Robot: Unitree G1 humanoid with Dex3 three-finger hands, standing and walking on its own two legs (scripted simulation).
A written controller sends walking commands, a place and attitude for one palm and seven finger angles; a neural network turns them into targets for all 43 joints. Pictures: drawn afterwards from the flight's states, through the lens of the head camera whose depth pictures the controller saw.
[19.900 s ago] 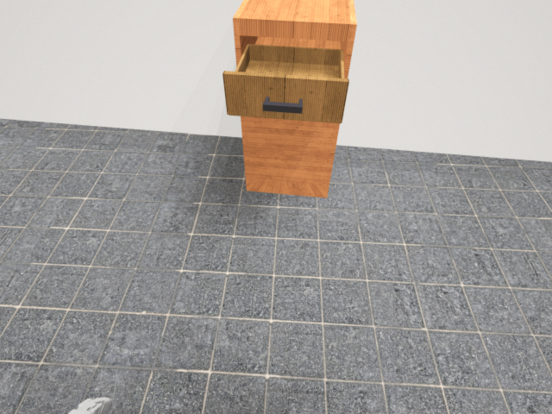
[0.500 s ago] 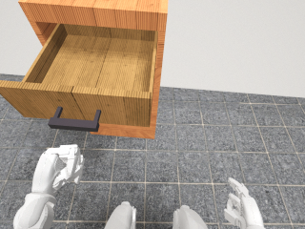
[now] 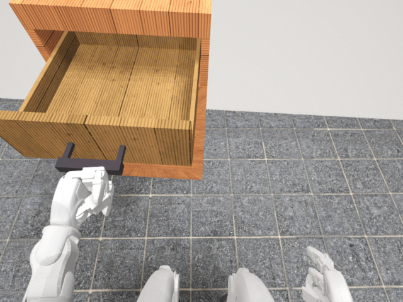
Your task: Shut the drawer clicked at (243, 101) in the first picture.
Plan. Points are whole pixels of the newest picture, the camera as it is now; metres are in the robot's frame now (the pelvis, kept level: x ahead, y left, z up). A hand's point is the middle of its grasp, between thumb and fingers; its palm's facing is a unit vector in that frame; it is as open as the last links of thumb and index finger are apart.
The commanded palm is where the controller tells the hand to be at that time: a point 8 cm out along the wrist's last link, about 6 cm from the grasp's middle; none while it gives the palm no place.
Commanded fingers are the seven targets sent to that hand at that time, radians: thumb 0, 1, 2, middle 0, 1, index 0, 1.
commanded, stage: push the drawer shut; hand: left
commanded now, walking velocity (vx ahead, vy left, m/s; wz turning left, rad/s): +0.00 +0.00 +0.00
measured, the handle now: (93, 157) +0.38 +0.23 +0.04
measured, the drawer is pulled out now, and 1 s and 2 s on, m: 0.26 0.13 0.02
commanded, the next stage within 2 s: none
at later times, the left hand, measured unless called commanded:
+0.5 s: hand (116, 161) +0.37 +0.18 +0.03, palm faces -0.04 -1.00 -0.05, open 3.2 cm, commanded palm +0.36 +0.23 +0.04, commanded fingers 0.00 0.90 0.90 -1.40 -1.60 -1.40 -1.60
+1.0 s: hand (120, 136) +0.43 +0.18 +0.03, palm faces -0.04 -1.00 -0.05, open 3.1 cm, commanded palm +0.41 +0.24 +0.04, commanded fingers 0.00 0.90 0.90 -1.40 -1.60 -1.40 -1.60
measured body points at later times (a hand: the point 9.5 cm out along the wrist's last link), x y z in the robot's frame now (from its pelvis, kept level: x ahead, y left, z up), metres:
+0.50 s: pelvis -0.01 +0.00 +0.00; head +0.10 +0.01 +0.44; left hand +0.37 +0.24 +0.04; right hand +0.12 -0.25 -0.11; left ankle +0.01 +0.11 -0.64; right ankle +0.02 -0.10 -0.64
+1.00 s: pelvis +0.00 +0.01 +0.00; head +0.12 +0.02 +0.43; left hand +0.43 +0.24 +0.04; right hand +0.07 -0.26 -0.11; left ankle +0.01 +0.11 -0.64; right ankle +0.02 -0.10 -0.64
